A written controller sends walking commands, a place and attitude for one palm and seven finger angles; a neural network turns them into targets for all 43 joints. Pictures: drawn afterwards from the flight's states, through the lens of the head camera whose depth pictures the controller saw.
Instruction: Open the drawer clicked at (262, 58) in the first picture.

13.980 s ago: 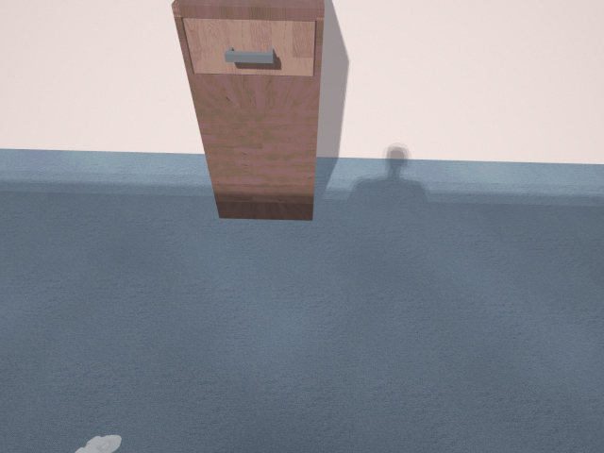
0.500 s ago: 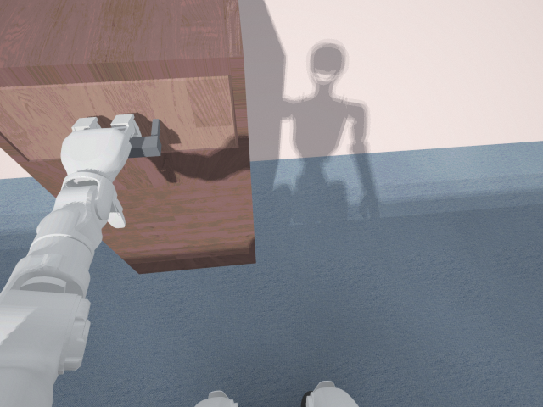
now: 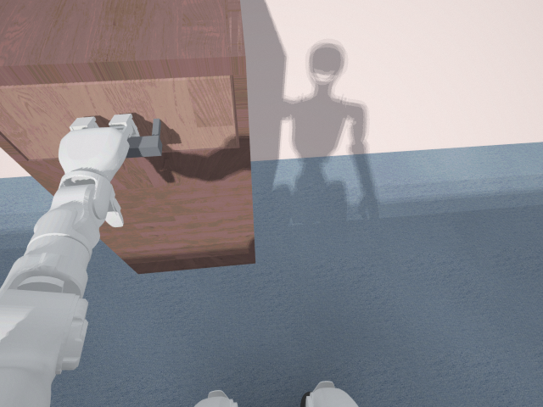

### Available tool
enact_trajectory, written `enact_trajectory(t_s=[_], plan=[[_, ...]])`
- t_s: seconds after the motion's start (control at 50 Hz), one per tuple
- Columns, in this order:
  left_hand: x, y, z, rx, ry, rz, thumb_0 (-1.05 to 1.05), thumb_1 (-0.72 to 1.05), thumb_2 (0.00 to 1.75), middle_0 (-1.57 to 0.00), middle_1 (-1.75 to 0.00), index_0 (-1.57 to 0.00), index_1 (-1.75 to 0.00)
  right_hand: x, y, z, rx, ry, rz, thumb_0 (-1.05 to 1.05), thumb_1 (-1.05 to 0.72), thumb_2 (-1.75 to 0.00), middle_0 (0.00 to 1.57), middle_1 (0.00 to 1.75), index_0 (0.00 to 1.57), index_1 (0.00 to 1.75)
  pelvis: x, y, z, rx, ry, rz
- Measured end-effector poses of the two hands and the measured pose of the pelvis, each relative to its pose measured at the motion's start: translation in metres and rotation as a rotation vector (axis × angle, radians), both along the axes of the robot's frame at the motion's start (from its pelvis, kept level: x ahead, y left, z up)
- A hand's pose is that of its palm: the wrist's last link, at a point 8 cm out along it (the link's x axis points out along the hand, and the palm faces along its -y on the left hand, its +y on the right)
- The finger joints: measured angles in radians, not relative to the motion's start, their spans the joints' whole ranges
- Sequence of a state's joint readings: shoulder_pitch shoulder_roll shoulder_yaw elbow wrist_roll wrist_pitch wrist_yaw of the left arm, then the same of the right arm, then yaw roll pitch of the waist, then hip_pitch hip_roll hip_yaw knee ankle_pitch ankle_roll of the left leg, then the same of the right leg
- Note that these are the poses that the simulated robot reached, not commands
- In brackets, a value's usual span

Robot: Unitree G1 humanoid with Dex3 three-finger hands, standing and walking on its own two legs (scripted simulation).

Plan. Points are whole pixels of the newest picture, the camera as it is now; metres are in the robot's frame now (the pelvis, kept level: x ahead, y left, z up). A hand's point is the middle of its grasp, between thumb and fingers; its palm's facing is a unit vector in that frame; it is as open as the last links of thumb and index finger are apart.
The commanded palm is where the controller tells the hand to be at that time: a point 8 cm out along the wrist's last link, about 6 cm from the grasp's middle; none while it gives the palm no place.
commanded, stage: close the thumb around the handle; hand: left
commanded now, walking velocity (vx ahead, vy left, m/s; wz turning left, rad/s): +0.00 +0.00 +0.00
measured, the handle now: (116, 137) +0.53 +0.24 +0.04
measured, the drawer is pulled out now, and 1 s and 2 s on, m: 0.00 0.01 0.10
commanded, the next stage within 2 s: pull the drawer open in 0.62 s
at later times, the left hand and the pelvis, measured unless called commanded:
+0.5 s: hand (113, 169) +0.48 +0.24 +0.01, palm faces -0.08 -0.03 -1.00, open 6.1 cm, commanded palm +0.46 +0.23 +0.07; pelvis +0.01 +0.00 +0.00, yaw +0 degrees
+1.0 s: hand (113, 173) +0.47 +0.24 +0.01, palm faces -0.07 -0.05 -1.00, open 5.5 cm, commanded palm +0.43 +0.23 +0.07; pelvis +0.02 +0.00 +0.01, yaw -1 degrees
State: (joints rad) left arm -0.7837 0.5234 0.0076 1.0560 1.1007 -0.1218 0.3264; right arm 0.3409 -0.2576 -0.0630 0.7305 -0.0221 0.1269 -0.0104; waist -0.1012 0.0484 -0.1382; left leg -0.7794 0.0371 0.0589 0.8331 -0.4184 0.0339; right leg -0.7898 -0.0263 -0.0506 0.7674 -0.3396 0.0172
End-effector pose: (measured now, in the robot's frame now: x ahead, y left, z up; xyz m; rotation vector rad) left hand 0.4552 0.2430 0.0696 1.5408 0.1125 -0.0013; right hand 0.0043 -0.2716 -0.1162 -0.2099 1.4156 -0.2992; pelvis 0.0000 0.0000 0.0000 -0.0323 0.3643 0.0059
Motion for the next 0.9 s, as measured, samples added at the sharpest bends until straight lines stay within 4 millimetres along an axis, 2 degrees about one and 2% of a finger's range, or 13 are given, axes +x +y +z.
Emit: enact_trajectory(t_s=[0.16, 0.54, 0.9], plan=[[0.003, -0.001, -0.001, -0.002, 0.005, 0.001, 0.0, -0.23, 0.41, -0.33, -1.22, -0.33, -1.23, 0.002, 0.001, -0.001, -0.001, 0.0, 0.002, 0.0, -0.91, -0.9, 0.2, 0.3, 0.2, 0.3, 0.001, 0.0, 0.0, -0.001, 0.004, 0.001], [0.007, -0.001, -0.001, 0.001, 0.009, 0.004, 0.0, 0.71, 0.81, -0.4, -1.32, -0.4, -1.33, 0.003, 0.001, 0.0, 0.004, 0.01, -0.004, 0.0, -0.91, -0.9, 0.2, 0.3, 0.2, 0.3, 0.006, 0.0, 0.0, -0.001, 0.007, -0.001], [0.005, -0.001, -0.001, -0.008, 0.009, 0.001, 0.0, 0.73, 0.79, -0.35, -1.34, -0.41, -1.35, 0.013, 0.0, 0.002, 0.011, -0.008, -0.014, 0.0, -0.91, -0.9, 0.2, 0.3, 0.2, 0.3, 0.012, 0.0, 0.003, 0.001, 0.002, -0.013]])
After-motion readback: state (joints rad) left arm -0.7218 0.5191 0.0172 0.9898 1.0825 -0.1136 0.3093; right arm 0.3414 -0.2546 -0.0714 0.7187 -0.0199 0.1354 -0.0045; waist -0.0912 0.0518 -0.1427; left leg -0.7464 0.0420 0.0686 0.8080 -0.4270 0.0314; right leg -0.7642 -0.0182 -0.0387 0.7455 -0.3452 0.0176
